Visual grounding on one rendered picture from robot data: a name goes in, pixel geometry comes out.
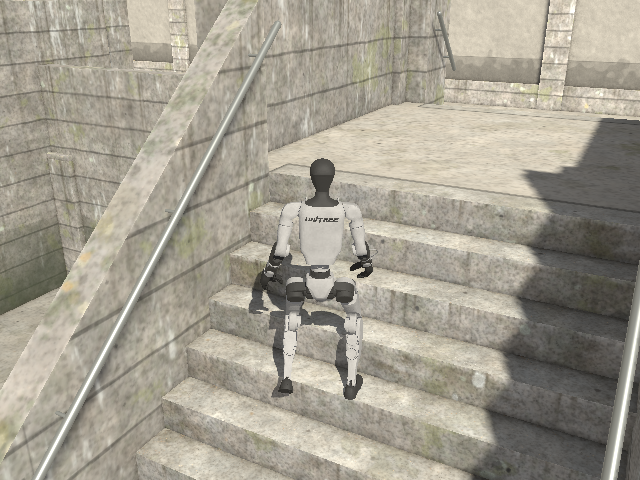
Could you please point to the robot left forearm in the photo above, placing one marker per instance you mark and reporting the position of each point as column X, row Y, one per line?
column 273, row 263

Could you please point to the robot right hand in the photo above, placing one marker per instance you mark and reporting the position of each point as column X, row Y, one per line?
column 366, row 273

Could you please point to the robot right forearm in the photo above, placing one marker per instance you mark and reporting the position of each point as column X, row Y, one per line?
column 366, row 260

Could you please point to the robot right upper arm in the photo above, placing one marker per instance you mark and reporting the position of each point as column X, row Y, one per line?
column 353, row 213

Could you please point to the robot left upper arm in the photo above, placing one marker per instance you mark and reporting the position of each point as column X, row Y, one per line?
column 289, row 212

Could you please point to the robot left hand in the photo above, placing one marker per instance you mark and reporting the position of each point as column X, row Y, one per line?
column 264, row 281

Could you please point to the robot left thigh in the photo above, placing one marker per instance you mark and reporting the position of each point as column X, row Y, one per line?
column 295, row 292

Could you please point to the robot left shin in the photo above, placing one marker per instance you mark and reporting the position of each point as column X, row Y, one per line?
column 289, row 348

